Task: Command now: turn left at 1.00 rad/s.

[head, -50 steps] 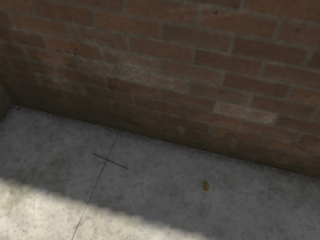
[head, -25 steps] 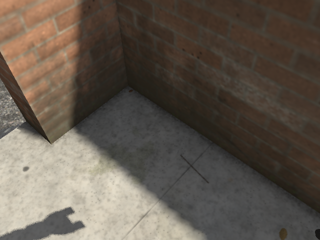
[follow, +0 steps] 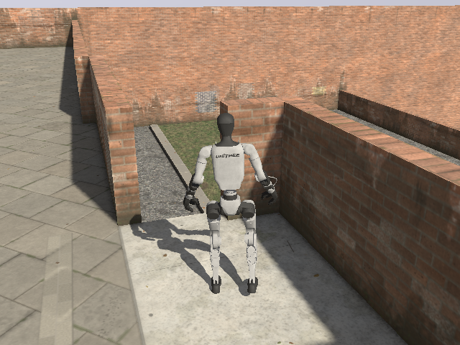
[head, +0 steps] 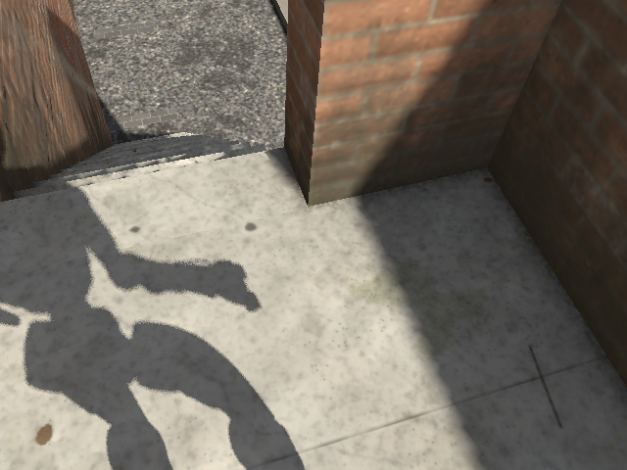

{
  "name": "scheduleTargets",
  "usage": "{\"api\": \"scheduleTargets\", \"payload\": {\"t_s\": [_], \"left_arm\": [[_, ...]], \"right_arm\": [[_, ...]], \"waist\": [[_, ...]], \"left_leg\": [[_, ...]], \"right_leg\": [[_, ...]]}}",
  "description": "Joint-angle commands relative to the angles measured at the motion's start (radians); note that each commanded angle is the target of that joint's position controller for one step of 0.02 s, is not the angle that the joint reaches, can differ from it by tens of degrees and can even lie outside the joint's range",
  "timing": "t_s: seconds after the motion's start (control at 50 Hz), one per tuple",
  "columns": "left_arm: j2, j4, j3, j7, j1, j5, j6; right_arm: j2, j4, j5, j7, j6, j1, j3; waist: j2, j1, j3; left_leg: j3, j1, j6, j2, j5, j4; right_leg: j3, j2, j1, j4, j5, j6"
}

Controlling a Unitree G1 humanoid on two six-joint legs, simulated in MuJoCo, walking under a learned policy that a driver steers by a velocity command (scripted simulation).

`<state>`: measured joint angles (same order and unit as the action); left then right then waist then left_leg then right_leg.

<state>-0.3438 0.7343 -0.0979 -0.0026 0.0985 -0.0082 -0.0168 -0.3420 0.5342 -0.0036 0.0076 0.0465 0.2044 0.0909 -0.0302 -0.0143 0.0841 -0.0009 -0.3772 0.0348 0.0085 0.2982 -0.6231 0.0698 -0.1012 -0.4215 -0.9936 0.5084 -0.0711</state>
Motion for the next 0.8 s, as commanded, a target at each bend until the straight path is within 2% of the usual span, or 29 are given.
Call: {"api": "scheduleTargets", "payload": {"t_s": [0.02,0.04,0.08,0.1,0.16,0.22,0.3,0.36,0.38,0.4,0.42,0.44,0.46,0.48,0.5,0.56,0.6,0.64,0.68,0.74,0.78,0.8], "left_arm": [[-0.09,-0.122,-0.017,-0.023,-0.1,-0.002,0.031],[-0.102,-0.116,-0.021,-0.027,-0.08,-0.008,0.031],[-0.092,-0.097,-0.02,-0.02,-0.047,-0.01,0.034],[-0.078,-0.089,-0.015,-0.018,-0.038,-0.006,0.035],[-0.051,-0.093,-0.004,-0.015,-0.065,0.001,0.033],[-0.051,-0.096,-0.002,-0.008,-0.083,0.005,0.034],[-0.062,-0.102,-0.007,0.001,-0.085,0.01,0.047],[-0.081,-0.091,-0.02,0.009,-0.028,0.014,0.058],[-0.091,-0.079,-0.028,0.008,0.007,0.012,0.06],[-0.14,-0.084,-0.039,0.001,0.018,0.001,0.053],[-0.185,-0.088,-0.042,-0.003,-0.007,-0.024,0.04],[-0.134,-0.108,-0.034,-0.007,-0.022,-0.033,0.044],[-0.086,-0.125,-0.019,-0.017,-0.058,-0.025,0.043],[-0.062,-0.133,-0.012,-0.029,-0.087,-0.016,0.035],[-0.056,-0.135,-0.008,-0.041,-0.094,-0.005,0.029],[-0.071,-0.125,-0.006,-0.058,-0.036,-0.013,0.016],[-0.091,-0.106,-0.011,-0.052,0.033,-0.016,0.01],[-0.116,-0.097,-0.019,-0.038,0.046,-0.011,0.006],[-0.138,-0.098,-0.025,-0.021,0.02,-0.001,0.002],[-0.151,-0.081,-0.027,-0.004,0.021,0.022,0.004],[-0.149,-0.066,-0.022,-0.001,0.017,0.042,0.006],[-0.128,-0.056,-0.013,-0.001,0.022,0.051,0.008]], "right_arm": [[-0.192,-0.048,-0.014,-0.012,-0.048,0.049,0.061],[-0.173,-0.059,-0.023,-0.021,-0.041,-0.002,0.05],[-0.162,-0.073,-0.009,-0.037,-0.033,-0.038,0.041],[-0.165,-0.071,-0.007,-0.042,-0.031,-0.035,0.042],[-0.179,-0.061,-0.015,-0.05,-0.025,-0.018,0.048],[-0.188,-0.063,-0.016,-0.052,-0.016,-0.033,0.051],[-0.185,-0.067,-0.017,-0.047,-0.007,-0.048,0.052],[-0.174,-0.079,-0.024,-0.043,-0.001,-0.087,0.048],[-0.159,-0.082,-0.03,-0.042,0.001,-0.1,0.042],[-0.096,-0.073,-0.025,-0.038,0.004,-0.029,0.025],[-0.082,-0.089,-0.031,-0.037,0.0,0.023,0.02],[-0.183,-0.07,-0.016,-0.035,-0.011,0.037,0.048],[-0.22,-0.049,-0.022,-0.031,-0.01,0.023,0.063],[-0.207,-0.03,-0.023,-0.033,-0.001,0.027,0.065],[-0.181,-0.026,-0.019,-0.033,0.006,0.03,0.059],[-0.111,-0.049,-0.033,-0.025,0.007,-0.016,0.034],[-0.082,-0.071,-0.022,-0.026,0.001,-0.07,0.02],[-0.06,-0.074,-0.01,-0.023,-0.003,-0.075,0.008],[-0.048,-0.065,-0.004,-0.02,-0.006,-0.062,-0.001],[-0.055,-0.045,-0.008,-0.015,-0.001,-0.04,0.0],[-0.052,-0.026,-0.009,-0.009,0.004,-0.002,0.002],[-0.06,-0.005,-0.008,-0.007,0.003,0.039,0.007]], "waist": [[0.149,0.037,-0.188],[0.159,0.01,-0.175],[0.167,-0.011,-0.202],[0.157,-0.011,-0.212],[0.158,0.005,-0.204],[0.18,0.013,-0.19],[0.214,0.024,-0.188],[0.227,-0.004,-0.194],[0.203,-0.024,-0.197],[0.044,0.011,-0.249],[-0.247,0.068,-0.2],[-0.204,0.054,-0.167],[-0.141,0.053,-0.136],[-0.098,0.054,-0.111],[-0.093,0.046,-0.101],[-0.1,0.001,-0.09],[-0.094,-0.042,-0.117],[-0.097,-0.045,-0.148],[-0.107,-0.032,-0.166],[-0.138,-0.022,-0.169],[-0.137,0.011,-0.17],[-0.123,0.034,-0.174]], "left_leg": [[0.423,0.361,0.212,0.248,-0.364,0.276],[0.394,0.309,0.192,0.226,-0.38,0.27],[0.362,0.258,0.181,0.181,-0.442,0.26],[0.36,0.254,0.178,0.166,-0.443,0.253],[0.409,0.249,0.173,0.139,-0.395,0.236],[0.474,0.212,0.162,0.119,-0.317,0.22],[0.57,0.2,0.153,0.101,-0.338,0.188],[0.615,0.168,0.123,0.06,-0.337,0.147],[0.594,0.118,0.091,0.022,-0.254,0.107],[0.494,0.018,0.04,-0.058,0.086,-0.051],[0.275,-0.189,-0.018,-0.198,0.367,-0.25],[0.249,-0.243,-0.065,-0.105,0.324,-0.449],[0.215,-0.244,-0.082,-0.064,0.245,-0.52],[0.189,-0.246,-0.097,-0.042,0.176,-0.558],[0.163,-0.269,-0.11,-0.029,0.122,-0.616],[0.063,-0.31,-0.138,0.023,0.06,-0.59],[0.052,-0.311,-0.152,0.043,0.084,-0.507],[0.046,-0.259,-0.151,0.05,0.122,-0.409],[0.018,-0.156,-0.139,0.043,0.125,-0.297],[-0.017,-0.036,-0.116,0.014,0.094,-0.126],[-0.031,0.074,-0.075,-0.006,-0.012,0.078],[-0.039,0.184,-0.042,-0.022,-0.126,0.224]], "right_leg": [[-0.158,0.038,-0.344,-0.192,-0.054,0.03],[-0.166,0.043,-0.307,-0.152,-0.108,0.029],[-0.161,0.084,-0.228,-0.118,-0.183,0.016],[-0.161,0.101,-0.21,-0.072,-0.202,0.009],[-0.179,0.147,-0.185,0.081,-0.215,-0.01],[-0.199,0.174,-0.137,0.186,-0.216,-0.011],[-0.221,0.191,-0.057,0.303,-0.198,0.005],[-0.209,0.181,0.095,0.494,-0.257,0.029],[-0.199,0.148,0.202,0.611,-0.373,0.044],[-0.341,-0.037,0.356,0.651,-0.421,0.111],[-0.589,-0.223,0.385,0.704,-0.543,0.266],[-0.643,-0.298,0.326,0.714,-0.514,0.337],[-0.525,-0.249,0.285,0.705,-0.459,0.316],[-0.417,-0.179,0.262,0.699,-0.382,0.276],[-0.355,-0.15,0.266,0.698,-0.378,0.261],[-0.206,-0.129,0.309,0.719,-0.483,0.275],[-0.201,-0.156,0.38,0.714,-0.551,0.308],[-0.176,-0.176,0.41,0.699,-0.627,0.323],[-0.129,-0.18,0.379,0.685,-0.697,0.319],[-0.103,-0.188,0.356,0.653,-0.728,0.306],[-0.092,-0.185,0.343,0.594,-0.707,0.272],[-0.069,-0.166,0.295,0.543,-0.665,0.232]]}}
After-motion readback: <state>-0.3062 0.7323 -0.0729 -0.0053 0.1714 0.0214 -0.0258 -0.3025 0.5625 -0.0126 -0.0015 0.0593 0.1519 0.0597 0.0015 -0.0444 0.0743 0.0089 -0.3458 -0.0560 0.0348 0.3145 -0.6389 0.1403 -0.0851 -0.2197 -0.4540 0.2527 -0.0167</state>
